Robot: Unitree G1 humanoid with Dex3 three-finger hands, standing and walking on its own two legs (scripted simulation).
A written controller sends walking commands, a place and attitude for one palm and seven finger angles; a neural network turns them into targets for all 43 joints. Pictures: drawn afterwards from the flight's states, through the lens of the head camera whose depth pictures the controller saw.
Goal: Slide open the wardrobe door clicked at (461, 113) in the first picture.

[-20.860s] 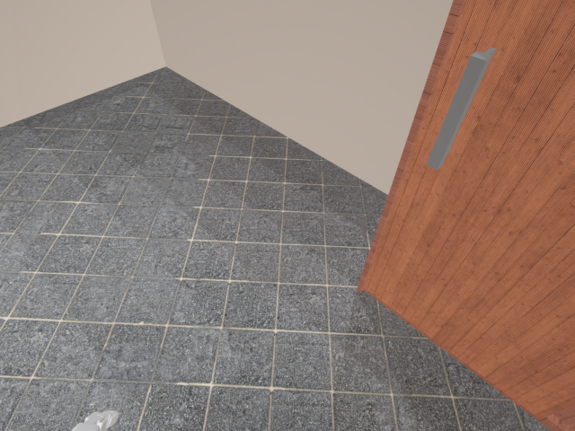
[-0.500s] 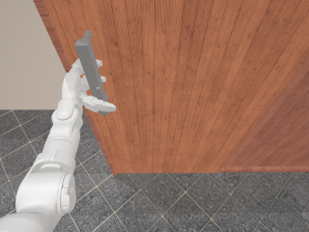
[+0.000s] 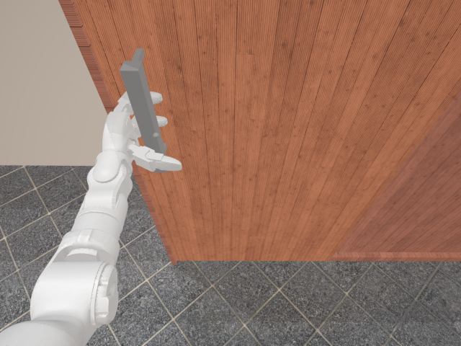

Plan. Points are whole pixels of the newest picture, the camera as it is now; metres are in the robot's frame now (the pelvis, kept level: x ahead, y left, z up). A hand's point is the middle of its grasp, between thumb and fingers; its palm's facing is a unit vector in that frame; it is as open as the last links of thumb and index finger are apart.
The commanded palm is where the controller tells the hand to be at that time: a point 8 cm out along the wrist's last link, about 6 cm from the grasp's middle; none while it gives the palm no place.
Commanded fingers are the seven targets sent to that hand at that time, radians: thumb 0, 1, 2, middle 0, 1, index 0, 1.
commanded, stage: slide the fingers in behind the handle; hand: left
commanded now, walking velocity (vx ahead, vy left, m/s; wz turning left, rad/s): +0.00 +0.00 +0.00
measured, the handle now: (151, 117) +0.50 +0.14 +0.12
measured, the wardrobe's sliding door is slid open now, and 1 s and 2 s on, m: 0.00 0.00 0.00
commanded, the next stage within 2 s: grip the handle and tug to test in 0.14 s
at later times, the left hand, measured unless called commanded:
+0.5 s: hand (156, 136) +0.45 +0.13 +0.12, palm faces -0.03 -1.00 +0.00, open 12.4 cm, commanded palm +0.43 +0.18 +0.13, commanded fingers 0.00 0.15 0.58 -0.37 -1.29 -0.37 -1.29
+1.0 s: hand (156, 136) +0.45 +0.12 +0.13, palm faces -0.02 -1.00 +0.00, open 6.1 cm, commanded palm +0.42 +0.18 +0.13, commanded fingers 0.00 0.90 0.90 -0.45 -1.40 -0.45 -1.40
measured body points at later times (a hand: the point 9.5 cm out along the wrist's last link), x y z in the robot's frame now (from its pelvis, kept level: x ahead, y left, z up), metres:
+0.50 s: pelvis +0.00 +0.01 +0.00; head +0.03 +0.01 +0.45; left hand +0.45 +0.18 +0.12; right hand +0.05 -0.25 -0.12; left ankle +0.03 +0.12 -0.72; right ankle -0.03 -0.09 -0.72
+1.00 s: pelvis +0.00 +0.00 +0.00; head +0.03 +0.00 +0.45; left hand +0.44 +0.18 +0.13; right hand +0.06 -0.26 -0.12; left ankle +0.03 +0.12 -0.72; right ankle -0.03 -0.09 -0.72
